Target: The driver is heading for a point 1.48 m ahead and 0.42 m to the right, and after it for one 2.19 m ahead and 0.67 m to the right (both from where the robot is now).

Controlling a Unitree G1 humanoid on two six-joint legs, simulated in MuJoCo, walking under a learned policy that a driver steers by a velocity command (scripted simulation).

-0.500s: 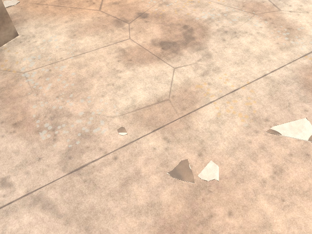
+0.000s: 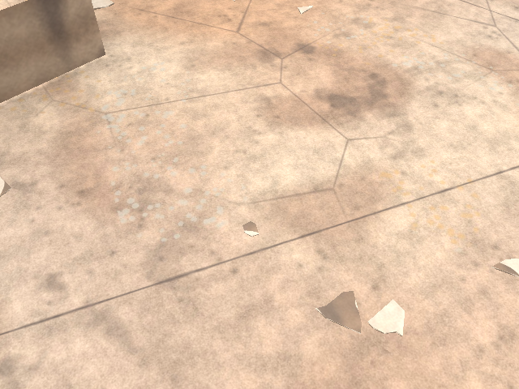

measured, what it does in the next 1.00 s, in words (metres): stands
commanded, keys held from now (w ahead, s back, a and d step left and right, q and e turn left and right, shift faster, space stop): no key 1.00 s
